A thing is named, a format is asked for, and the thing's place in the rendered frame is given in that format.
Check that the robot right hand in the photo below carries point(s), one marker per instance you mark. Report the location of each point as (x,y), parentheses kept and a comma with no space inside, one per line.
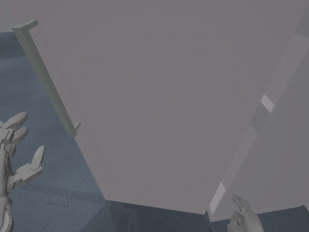
(249,221)

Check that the left robot forearm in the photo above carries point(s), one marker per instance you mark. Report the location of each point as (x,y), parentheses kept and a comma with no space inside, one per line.
(6,219)

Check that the fridge door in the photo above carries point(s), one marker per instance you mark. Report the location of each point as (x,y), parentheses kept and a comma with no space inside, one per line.
(164,89)

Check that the handle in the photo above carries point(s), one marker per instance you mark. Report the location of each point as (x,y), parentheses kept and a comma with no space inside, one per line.
(26,41)

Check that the robot left hand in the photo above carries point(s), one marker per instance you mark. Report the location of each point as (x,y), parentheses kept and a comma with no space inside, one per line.
(8,142)

